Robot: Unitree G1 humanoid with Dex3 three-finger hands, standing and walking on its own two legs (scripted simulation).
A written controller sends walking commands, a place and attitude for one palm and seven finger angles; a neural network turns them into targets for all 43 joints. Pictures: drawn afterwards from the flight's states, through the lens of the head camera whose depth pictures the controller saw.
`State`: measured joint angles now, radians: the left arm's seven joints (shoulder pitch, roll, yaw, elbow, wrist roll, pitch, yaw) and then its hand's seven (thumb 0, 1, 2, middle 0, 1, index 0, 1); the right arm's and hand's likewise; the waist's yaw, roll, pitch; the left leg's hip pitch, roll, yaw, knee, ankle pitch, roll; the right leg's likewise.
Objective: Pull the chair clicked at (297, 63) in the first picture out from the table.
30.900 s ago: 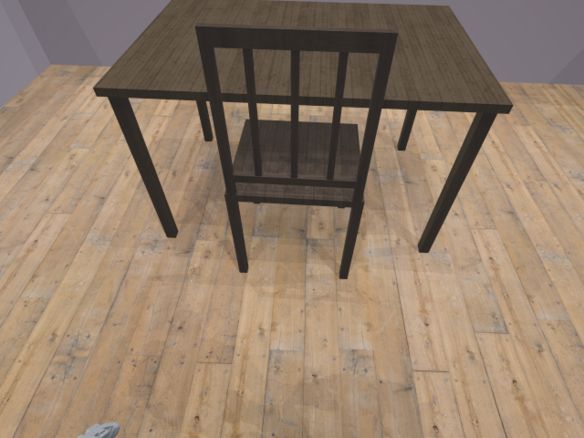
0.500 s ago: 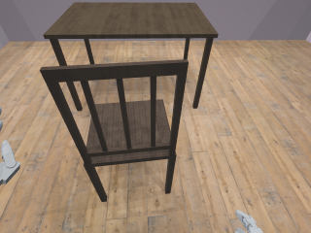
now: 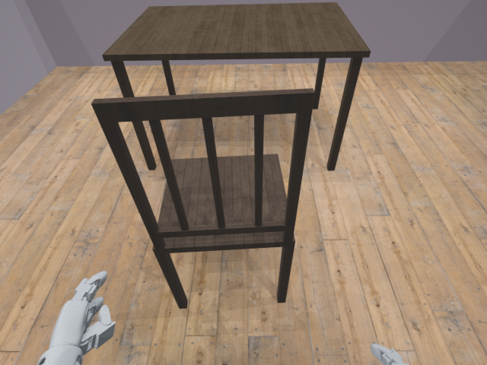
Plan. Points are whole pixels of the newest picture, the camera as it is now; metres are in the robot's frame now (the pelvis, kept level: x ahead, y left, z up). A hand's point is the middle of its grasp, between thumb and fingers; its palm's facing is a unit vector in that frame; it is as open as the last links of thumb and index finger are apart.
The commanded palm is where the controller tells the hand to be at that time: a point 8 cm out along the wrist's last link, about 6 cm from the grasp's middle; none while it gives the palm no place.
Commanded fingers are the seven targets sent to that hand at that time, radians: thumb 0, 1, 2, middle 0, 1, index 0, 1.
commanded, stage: let the arm hang, fingers relaxed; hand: left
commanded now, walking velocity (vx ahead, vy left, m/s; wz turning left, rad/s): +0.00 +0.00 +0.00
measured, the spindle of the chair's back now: (215, 180) +0.54 +0.11 -0.03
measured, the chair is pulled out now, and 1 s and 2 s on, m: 0.68 0.68 0.68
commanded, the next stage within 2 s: look to check the result in 0.96 s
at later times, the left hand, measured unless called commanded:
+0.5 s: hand out of the picture -0.05 +0.19 -0.15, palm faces +0.04 -0.96 -0.27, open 7.3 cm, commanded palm none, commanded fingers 0.00 0.90 0.90 -0.20 -0.30 -0.20 -0.30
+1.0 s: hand out of the picture +0.02 +0.13 -0.16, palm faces +0.06 -0.98 -0.17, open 7.4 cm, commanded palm none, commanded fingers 0.00 0.90 0.90 -0.20 -0.30 -0.20 -0.30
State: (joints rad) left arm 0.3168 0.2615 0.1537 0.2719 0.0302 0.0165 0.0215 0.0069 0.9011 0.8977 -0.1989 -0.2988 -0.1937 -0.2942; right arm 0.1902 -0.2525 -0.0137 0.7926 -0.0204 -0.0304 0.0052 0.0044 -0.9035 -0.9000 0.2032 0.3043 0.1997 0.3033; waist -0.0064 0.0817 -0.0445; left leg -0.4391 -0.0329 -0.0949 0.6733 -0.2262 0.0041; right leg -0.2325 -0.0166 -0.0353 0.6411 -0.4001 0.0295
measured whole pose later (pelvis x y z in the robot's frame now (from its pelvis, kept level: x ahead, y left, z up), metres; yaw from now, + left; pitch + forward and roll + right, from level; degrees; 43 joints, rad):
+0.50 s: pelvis +0.01 -0.01 +0.01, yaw +1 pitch -2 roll -1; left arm 0.43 0.21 0.01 1.04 0.01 0.04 0.02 0.01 0.92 0.90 -0.20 -0.30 -0.20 -0.29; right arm 0.35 -0.18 -0.01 1.01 -0.01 0.03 -0.02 0.00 -0.91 -0.90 0.20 0.30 0.20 0.30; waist -0.01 0.05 0.03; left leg -0.32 -0.03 -0.11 0.53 -0.18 -0.01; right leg -0.12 -0.02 -0.05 0.50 -0.35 0.01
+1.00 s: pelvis +0.03 -0.03 +0.01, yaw +1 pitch -2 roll +0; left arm 0.34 0.12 0.00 1.05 0.00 0.01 0.03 0.01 0.92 0.90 -0.20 -0.30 -0.20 -0.29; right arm 0.33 -0.14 0.00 1.08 -0.01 0.00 -0.04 0.00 -0.91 -0.90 0.20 0.30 0.20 0.30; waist -0.01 0.01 0.04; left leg -0.28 -0.02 -0.11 0.52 -0.20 -0.03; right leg -0.07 0.00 -0.05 0.48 -0.38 -0.02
